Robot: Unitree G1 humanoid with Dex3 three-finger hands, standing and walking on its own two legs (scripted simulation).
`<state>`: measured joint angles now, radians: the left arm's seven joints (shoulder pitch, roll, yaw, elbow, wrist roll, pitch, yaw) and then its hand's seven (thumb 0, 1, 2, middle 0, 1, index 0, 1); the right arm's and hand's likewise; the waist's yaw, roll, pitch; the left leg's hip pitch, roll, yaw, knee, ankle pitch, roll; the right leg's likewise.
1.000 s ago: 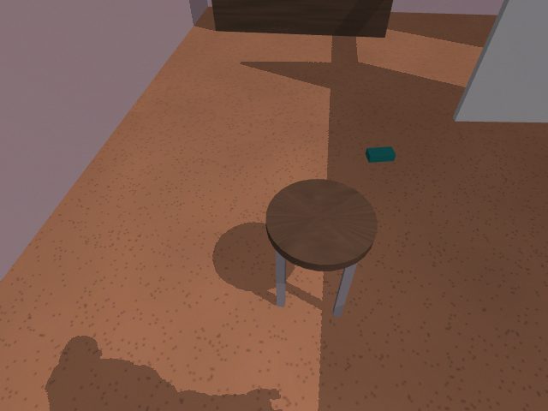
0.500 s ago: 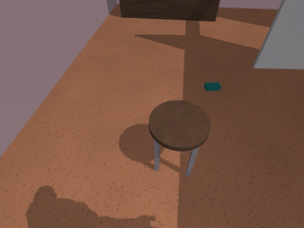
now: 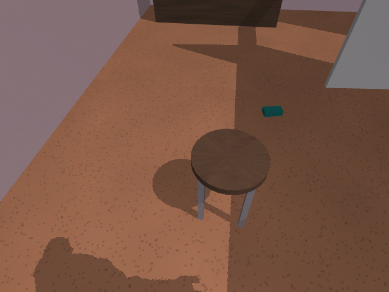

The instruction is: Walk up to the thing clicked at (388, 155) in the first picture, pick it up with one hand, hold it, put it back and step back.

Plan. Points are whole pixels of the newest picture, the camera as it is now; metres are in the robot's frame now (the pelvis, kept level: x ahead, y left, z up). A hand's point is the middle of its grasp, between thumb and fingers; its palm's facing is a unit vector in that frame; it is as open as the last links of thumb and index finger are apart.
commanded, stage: stand
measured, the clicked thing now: (272, 111) +1.54 -0.56 -0.76
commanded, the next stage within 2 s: walk up in 0.12 s
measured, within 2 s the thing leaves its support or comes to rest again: neither
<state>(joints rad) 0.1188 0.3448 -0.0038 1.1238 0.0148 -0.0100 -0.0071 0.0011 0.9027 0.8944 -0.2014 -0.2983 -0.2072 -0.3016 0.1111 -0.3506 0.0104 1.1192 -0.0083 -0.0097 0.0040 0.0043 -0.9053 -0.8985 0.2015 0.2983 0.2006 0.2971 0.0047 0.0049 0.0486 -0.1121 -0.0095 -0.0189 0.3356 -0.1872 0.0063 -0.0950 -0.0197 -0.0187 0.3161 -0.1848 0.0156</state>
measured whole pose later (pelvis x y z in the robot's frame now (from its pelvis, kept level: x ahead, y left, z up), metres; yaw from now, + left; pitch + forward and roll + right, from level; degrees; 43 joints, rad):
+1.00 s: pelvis +0.00 +0.06 -0.02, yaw -51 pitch -2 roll +0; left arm 0.25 0.38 0.03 0.67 0.03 0.02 -0.03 0.00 0.90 0.89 -0.20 -0.30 -0.21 -0.30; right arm 0.28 -0.42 -0.07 0.74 0.00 0.04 0.04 0.01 -0.91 -0.90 0.20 0.30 0.20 0.30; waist -0.02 0.05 0.12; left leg -0.47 0.05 -0.03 0.95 -0.44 -0.01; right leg -0.29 0.08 0.15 0.60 -0.27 -0.02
